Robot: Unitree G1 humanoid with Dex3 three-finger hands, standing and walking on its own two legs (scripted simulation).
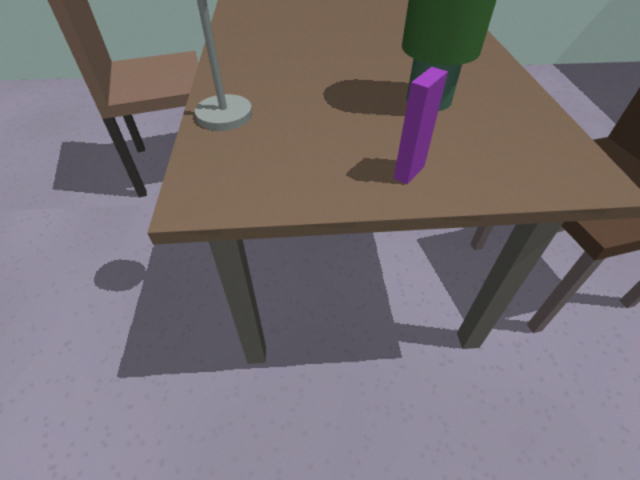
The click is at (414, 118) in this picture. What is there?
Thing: carton on end
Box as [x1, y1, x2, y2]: [394, 67, 447, 183]
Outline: 447,71 430,67 411,82 394,173 394,178 404,183 407,183 424,165
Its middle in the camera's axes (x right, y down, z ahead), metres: +0.19 -0.21 +0.72
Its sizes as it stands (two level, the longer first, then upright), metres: 0.073 0.031 0.201
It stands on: a support 0.75 m high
